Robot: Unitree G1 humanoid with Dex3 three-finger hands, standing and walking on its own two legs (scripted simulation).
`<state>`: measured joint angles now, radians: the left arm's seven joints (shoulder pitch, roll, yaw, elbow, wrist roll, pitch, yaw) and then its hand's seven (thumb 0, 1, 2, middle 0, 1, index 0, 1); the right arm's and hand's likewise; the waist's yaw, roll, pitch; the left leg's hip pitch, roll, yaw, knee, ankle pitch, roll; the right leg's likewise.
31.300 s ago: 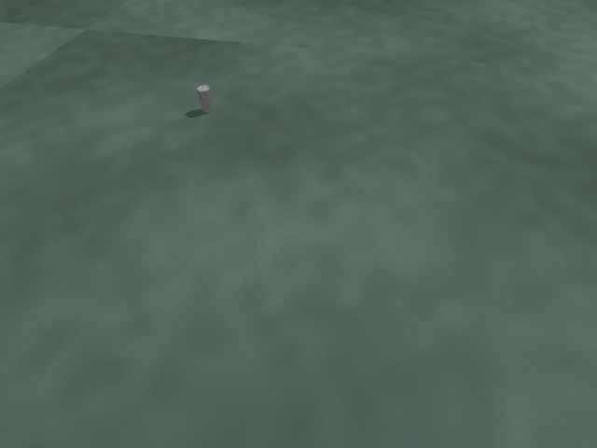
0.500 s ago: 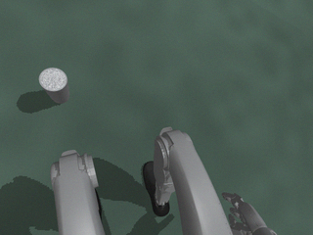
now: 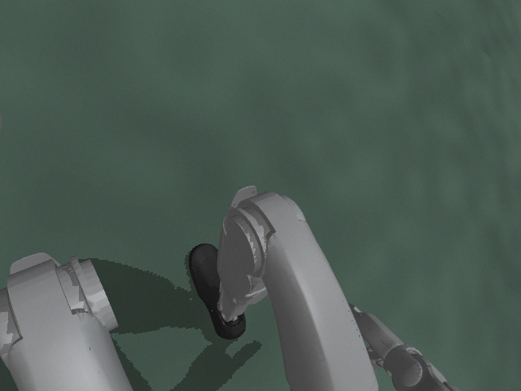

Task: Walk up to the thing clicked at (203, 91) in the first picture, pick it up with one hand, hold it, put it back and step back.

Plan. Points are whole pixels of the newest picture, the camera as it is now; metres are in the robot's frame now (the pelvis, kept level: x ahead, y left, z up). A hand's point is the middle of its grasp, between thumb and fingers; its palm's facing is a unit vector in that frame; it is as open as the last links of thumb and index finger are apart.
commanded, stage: close in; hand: left
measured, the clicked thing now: out of the picture +0.55 +0.23 -0.26
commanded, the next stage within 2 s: close in 1.04 s
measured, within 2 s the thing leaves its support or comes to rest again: neither
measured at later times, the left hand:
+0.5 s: hand out of the picture +0.50 +0.26 -0.18, palm faces +0.16 -0.99 +0.00, open 17.4 cm
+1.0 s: hand out of the picture +0.51 +0.24 -0.19, palm faces +0.13 -0.99 -0.04, open 17.5 cm
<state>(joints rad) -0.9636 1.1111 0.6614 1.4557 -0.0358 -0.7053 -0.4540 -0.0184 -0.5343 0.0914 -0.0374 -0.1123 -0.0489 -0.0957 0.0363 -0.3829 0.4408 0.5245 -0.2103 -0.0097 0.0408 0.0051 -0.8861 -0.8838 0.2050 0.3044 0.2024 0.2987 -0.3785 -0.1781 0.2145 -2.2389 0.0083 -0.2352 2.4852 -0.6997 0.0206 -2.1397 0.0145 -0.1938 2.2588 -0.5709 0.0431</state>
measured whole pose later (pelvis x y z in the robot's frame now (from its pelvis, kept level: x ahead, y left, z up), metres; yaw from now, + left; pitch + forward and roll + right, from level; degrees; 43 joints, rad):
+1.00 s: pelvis +0.00 +0.01 -0.01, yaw -3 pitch +18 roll -20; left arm -0.95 1.01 0.33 1.68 0.00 -1.06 -0.07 -0.02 -0.61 0.14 -0.03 -0.17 -0.06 -0.15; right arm -0.16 -0.37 0.60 0.55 -0.37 0.07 0.09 0.00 -0.91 -0.89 0.21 0.30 0.20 0.30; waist -0.39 -0.26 0.29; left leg -2.21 -0.01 -0.36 2.58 -0.73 0.01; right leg -2.06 0.04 -0.28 2.27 -0.57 0.07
